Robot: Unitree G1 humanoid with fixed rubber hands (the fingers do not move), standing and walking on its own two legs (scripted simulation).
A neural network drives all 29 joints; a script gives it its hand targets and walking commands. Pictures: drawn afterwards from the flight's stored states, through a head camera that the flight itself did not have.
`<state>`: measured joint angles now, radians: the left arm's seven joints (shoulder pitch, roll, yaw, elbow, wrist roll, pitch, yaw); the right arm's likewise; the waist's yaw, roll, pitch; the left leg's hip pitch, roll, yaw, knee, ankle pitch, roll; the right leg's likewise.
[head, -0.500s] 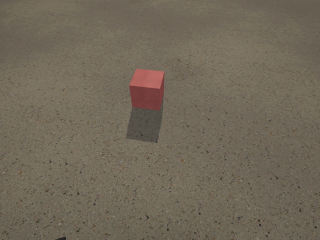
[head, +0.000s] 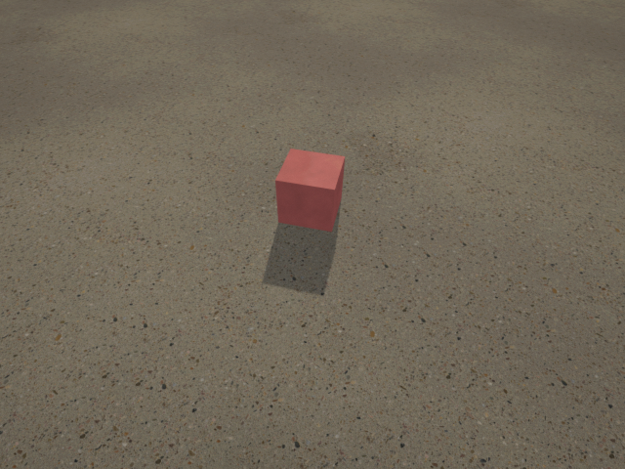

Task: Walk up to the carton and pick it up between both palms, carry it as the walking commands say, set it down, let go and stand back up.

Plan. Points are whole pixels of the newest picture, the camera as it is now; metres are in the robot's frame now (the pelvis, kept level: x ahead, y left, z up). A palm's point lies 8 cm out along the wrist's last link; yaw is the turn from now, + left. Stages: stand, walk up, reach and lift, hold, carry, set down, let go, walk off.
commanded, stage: walk up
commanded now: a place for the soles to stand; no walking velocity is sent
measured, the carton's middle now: (311, 190) +1.40 +0.05 -0.66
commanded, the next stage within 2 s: none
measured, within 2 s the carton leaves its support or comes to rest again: neither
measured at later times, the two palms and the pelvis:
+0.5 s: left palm (68, 394) +0.25 +0.38 -0.10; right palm (499, 432) +0.22 -0.25 -0.11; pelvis +0.18 +0.06 -0.01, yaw +3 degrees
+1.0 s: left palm (103, 306) +0.41 +0.40 -0.12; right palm (452, 266) +0.52 -0.25 -0.10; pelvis +0.40 +0.07 -0.03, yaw +6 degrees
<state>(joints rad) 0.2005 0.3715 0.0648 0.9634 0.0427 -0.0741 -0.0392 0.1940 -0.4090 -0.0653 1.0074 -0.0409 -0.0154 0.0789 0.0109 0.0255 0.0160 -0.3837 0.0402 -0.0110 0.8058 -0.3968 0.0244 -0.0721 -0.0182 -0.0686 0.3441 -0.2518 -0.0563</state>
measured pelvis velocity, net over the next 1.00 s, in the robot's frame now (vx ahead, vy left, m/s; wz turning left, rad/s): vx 0.40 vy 0.07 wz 0.11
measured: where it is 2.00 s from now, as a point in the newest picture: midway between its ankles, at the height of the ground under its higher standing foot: (297, 315)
